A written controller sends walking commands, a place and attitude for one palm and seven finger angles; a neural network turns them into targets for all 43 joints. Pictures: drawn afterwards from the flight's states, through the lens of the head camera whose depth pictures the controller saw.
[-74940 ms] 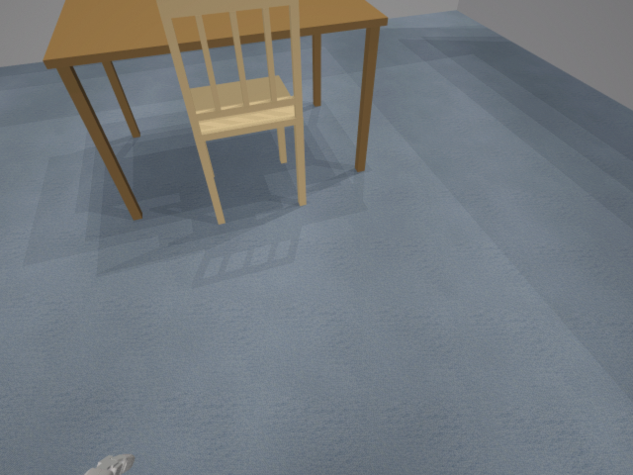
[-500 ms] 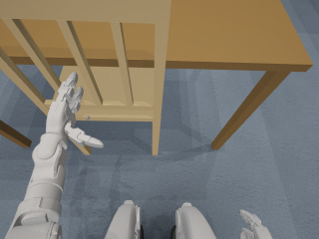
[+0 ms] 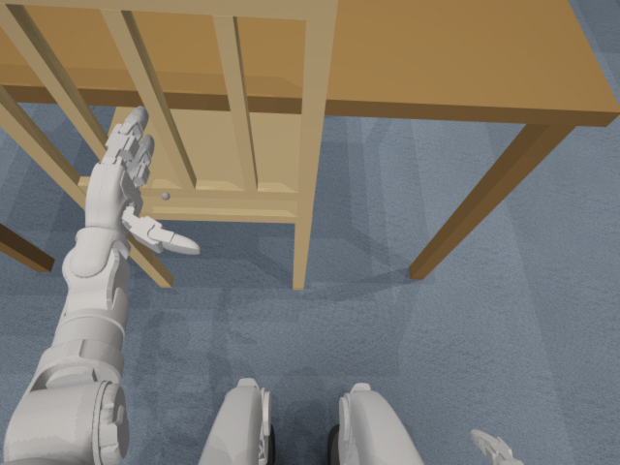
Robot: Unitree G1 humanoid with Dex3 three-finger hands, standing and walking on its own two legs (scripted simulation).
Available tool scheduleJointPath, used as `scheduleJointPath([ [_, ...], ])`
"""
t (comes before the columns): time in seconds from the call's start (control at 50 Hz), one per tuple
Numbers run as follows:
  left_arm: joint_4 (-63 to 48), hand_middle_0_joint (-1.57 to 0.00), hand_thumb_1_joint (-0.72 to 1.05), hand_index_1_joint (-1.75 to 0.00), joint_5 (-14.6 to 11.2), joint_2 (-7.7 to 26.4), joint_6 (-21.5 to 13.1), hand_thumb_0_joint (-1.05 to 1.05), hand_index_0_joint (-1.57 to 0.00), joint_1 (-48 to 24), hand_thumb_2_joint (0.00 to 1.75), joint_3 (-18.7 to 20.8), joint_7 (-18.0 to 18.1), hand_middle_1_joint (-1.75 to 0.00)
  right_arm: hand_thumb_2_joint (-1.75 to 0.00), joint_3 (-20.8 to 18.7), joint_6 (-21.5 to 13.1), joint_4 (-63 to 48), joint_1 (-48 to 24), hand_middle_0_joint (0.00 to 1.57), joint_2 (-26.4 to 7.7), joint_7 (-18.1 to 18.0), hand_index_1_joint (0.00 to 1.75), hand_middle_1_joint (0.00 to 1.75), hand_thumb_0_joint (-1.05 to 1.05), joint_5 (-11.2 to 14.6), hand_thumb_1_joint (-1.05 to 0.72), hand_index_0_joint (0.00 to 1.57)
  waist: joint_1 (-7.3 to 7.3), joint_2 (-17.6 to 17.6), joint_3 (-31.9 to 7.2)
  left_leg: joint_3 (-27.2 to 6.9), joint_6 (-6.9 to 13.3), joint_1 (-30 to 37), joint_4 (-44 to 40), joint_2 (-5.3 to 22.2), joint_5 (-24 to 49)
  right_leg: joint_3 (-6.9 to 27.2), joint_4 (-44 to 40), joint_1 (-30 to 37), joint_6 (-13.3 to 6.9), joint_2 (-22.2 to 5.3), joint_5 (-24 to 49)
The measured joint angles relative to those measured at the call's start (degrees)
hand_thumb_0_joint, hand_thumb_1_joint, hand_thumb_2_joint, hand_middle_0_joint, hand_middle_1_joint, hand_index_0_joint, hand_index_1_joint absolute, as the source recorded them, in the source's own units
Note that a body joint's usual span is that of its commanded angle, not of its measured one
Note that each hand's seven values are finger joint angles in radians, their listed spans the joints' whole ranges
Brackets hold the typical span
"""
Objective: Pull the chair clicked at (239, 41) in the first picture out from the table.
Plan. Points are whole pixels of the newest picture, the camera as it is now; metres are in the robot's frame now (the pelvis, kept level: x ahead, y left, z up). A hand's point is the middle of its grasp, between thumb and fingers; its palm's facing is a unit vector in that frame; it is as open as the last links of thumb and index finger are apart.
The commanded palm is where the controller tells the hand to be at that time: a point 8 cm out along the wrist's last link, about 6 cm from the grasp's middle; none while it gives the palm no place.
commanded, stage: aim the fingers beside a spindle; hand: left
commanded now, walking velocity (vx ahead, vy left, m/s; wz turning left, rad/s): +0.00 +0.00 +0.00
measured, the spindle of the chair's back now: (162, 119) +0.54 +0.20 +0.06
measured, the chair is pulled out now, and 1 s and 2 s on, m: -0.11 -0.11 -0.11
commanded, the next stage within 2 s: none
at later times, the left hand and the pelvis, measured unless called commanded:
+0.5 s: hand (171, 196) +0.44 +0.18 +0.03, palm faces -0.04 -1.00 -0.04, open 16.9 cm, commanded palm +0.42 +0.22 +0.03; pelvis -0.02 +0.00 -0.01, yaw +0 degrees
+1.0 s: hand (168, 218) +0.41 +0.18 +0.03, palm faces -0.06 -1.00 -0.03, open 16.9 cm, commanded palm +0.38 +0.22 +0.03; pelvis +0.02 +0.01 +0.02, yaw -1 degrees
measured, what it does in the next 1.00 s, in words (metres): stands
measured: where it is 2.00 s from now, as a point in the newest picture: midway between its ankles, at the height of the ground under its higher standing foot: outside the picture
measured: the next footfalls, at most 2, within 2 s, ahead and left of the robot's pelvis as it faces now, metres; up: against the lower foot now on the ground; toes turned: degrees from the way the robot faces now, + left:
none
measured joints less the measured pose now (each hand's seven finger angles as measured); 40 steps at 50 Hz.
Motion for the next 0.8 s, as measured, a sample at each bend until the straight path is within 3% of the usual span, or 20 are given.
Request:
scheduleJointPath([
  [0.12,5.10,-0.06,-0.50,-0.14,0.45,1.30,-1.41,-0.01,-0.19,-4.89,0.30,-0.22,-0.18,-0.08,-0.90,0.36,-0.20,1.20,-0.44,0.21,-0.07,-0.41,0.30,0.30,0.01,-0.20,-0.91,0.20,0.11,-0.13,0.22,-1.00,-0.19,-2.39,1.63,-0.36,0.57,-1.08,1.46,-1.87,-0.29,-0.36,0.20],
  [0.36,9.41,-0.06,-0.50,-0.11,0.73,2.25,0.25,-0.01,-0.12,-8.24,0.30,-1.30,0.96,-0.08,-0.90,0.82,-0.17,1.03,0.18,0.21,-0.24,-0.14,0.30,0.30,0.01,-0.06,-0.91,0.20,-0.76,-0.09,-0.23,-1.13,-0.15,-3.37,1.56,-0.18,2.16,-1.23,1.32,-2.85,-0.39,-0.22,1.86],
  [0.58,5.89,-0.06,-0.50,-0.08,0.96,1.16,-0.34,-0.01,-0.06,-4.27,0.30,-0.14,1.92,-0.08,-0.90,0.63,0.34,-0.17,1.27,0.20,-0.13,0.52,0.30,0.30,0.01,0.00,-0.91,0.20,-1.60,0.12,-0.21,0.27,0.34,-1.93,0.76,0.35,1.74,0.23,0.64,-2.06,0.14,0.27,1.99],
  [0.8,-4.80,-0.06,-0.50,-0.08,-0.75,-1.31,1.47,-0.01,-0.06,4.66,0.30,-1.29,1.96,-0.08,-0.90,-0.06,1.19,-1.92,1.02,0.20,0.64,1.19,0.30,0.30,0.01,0.30,-0.91,0.20,-0.91,0.23,-0.40,1.40,0.79,1.59,-1.79,0.35,0.52,1.54,-1.96,1.12,0.83,0.39,1.22],
])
